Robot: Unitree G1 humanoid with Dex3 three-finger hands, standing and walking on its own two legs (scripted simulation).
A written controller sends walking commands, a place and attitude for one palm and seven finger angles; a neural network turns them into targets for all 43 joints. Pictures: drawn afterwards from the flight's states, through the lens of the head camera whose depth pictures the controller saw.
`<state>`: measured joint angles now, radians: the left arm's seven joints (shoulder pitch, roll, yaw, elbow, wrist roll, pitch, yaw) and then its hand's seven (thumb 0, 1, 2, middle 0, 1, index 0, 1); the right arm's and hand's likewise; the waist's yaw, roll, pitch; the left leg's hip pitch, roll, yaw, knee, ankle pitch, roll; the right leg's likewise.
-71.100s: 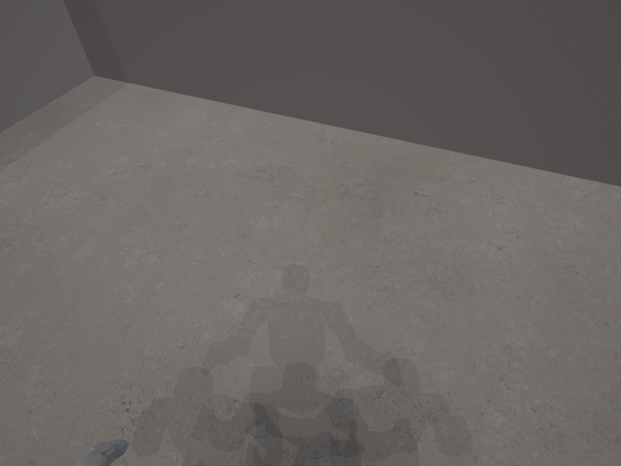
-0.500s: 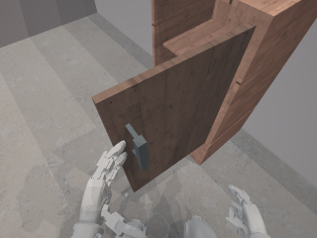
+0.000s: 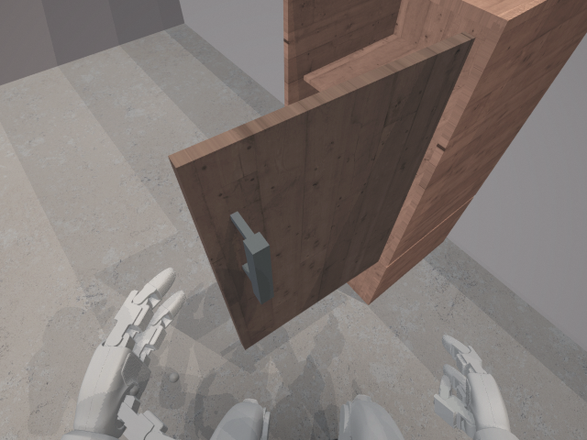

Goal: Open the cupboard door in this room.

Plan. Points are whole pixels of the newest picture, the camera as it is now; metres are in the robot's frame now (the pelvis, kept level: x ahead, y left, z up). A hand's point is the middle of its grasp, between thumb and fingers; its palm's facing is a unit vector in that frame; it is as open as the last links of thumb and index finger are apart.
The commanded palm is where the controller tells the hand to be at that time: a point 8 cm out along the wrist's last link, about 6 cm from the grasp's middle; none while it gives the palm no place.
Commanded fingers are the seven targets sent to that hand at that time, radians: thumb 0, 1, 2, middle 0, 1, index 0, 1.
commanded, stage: draw the hand back to the body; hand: left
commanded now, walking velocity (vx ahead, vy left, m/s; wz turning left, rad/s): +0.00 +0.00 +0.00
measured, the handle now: (252, 260) +0.33 +0.08 +0.07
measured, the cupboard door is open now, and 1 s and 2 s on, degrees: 86 86 86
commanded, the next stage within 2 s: step back with the hand held close in 1.56 s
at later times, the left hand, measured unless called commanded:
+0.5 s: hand (95, 343) +0.20 +0.20 +0.14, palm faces -0.03 -1.00 -0.07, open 16.1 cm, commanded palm +0.16 +0.26 +0.16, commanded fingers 0.00 -0.25 0.41 -0.16 -0.30 -0.16 -0.30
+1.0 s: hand out of the picture +0.22 +0.27 +0.23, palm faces +0.37 -0.84 -0.40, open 11.2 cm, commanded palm +0.17 +0.31 +0.25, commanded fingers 0.00 0.62 0.78 -0.19 -0.30 -0.19 -0.30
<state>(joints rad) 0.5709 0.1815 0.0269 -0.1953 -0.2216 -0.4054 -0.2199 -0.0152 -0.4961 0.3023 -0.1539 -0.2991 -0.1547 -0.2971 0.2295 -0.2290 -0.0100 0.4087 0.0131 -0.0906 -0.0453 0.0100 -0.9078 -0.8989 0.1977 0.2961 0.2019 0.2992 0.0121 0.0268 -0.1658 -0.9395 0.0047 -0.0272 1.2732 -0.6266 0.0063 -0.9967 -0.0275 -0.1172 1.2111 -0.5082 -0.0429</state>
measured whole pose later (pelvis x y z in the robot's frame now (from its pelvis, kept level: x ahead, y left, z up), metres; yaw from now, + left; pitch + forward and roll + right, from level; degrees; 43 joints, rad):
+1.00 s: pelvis +0.04 +0.03 +0.10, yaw -1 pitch -1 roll -1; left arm 0.56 0.33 0.23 -0.45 -0.04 -0.02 0.13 0.00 0.29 0.64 -0.19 -0.30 -0.19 -0.30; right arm 0.25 -0.22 0.06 0.55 0.01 -0.13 -0.09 0.01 -0.91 -0.90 0.20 0.30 0.20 0.30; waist 0.06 0.07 -0.04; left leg -0.17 -0.02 0.02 0.58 -0.38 0.04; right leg -0.24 -0.02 -0.07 0.54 -0.28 0.01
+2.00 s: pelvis +0.01 +0.02 +0.11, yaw -2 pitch +0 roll +0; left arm 0.57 0.40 0.37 -0.47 -0.04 -0.14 0.11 0.01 0.89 0.90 -0.22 -0.30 -0.21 -0.30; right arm 0.16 -0.24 -0.02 0.58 0.00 -0.03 -0.08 0.01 -0.91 -0.90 0.20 0.30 0.20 0.30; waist 0.00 0.03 0.04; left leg -0.19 -0.02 0.04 0.46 -0.27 0.03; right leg -0.27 -0.01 -0.05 0.42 -0.15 0.00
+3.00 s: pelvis -0.13 +0.05 +0.11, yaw -2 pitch +4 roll -6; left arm 0.55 0.46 0.51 -0.64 -0.04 -0.23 0.18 0.01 0.89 0.90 -0.22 -0.30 -0.22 -0.30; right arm 0.16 -0.15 0.00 0.65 -0.03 -0.14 -0.06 0.01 -0.91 -0.90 0.20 0.30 0.20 0.30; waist 0.03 -0.02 -0.03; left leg -0.48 0.05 0.02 0.42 -0.01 0.07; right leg -0.30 0.08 0.02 0.99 -0.50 0.01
